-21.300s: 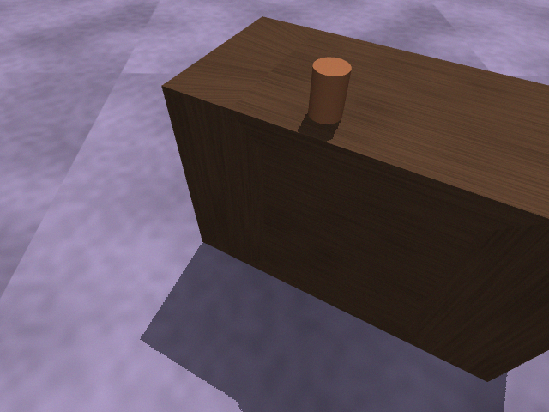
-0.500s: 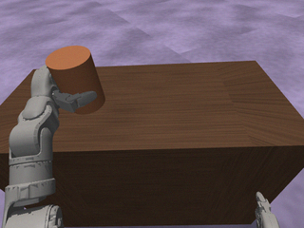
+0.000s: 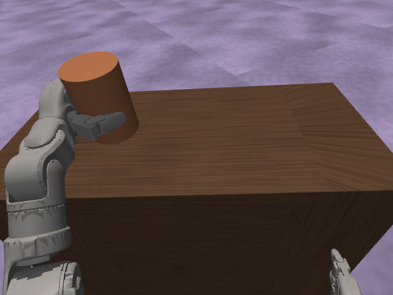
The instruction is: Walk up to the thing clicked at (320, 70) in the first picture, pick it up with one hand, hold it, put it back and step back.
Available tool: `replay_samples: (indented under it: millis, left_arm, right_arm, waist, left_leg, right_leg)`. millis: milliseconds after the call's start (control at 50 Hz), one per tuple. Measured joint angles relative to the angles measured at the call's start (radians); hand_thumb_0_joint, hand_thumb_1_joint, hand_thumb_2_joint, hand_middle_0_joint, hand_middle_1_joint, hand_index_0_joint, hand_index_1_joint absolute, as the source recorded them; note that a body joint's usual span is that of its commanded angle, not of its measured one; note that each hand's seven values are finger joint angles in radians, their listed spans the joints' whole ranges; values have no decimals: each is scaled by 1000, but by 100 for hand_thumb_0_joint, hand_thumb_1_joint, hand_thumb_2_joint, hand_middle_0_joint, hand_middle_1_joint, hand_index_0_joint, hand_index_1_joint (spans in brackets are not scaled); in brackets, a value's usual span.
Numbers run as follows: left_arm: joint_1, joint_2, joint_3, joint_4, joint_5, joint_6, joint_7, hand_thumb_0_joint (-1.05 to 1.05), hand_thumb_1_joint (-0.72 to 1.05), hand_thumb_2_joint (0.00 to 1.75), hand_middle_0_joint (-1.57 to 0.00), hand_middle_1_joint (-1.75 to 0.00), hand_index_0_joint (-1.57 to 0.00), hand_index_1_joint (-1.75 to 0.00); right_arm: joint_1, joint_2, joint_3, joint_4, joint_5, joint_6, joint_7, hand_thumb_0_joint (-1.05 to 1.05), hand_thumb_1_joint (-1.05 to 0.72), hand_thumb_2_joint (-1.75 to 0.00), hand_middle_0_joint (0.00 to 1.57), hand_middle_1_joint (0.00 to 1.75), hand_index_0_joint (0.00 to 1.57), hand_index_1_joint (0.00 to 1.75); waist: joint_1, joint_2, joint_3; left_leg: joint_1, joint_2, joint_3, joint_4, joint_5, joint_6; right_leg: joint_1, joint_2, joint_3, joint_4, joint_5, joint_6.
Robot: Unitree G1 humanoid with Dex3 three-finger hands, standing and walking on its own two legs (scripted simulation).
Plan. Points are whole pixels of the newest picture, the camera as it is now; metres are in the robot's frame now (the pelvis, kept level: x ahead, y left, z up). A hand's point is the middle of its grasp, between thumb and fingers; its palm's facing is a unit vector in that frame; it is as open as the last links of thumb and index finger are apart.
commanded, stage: hold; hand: left
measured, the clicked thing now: (103, 100) +0.35 +0.17 +0.28
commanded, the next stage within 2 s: none
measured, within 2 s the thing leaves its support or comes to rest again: neither
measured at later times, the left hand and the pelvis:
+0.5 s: hand (99, 100) +0.34 +0.17 +0.28, palm faces +0.15 -0.99 +0.01, open 11.7 cm; pelvis -0.01 +0.00 +0.00, yaw +0 degrees
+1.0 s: hand (100, 106) +0.33 +0.17 +0.28, palm faces +0.15 -0.99 +0.00, open 11.7 cm; pelvis -0.02 +0.00 +0.00, yaw +0 degrees
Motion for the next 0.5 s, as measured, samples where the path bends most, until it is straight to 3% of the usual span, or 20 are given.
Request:
replay_samples:
  millis: [500]
  left_arm:
    - [-36,-21,-16,-60,-9,98,23,-1,-61,108,-60,-97,-64,-100]
  right_arm:
    - [7,6,-6,6,13,-16,38,-1,51,-6,5,5,5,5]
  waist:
    - [10,2,-9]
  left_leg:
    - [5,-2,4,-2,7,4]
  right_leg:
    - [6,-2,4,-6,11,4]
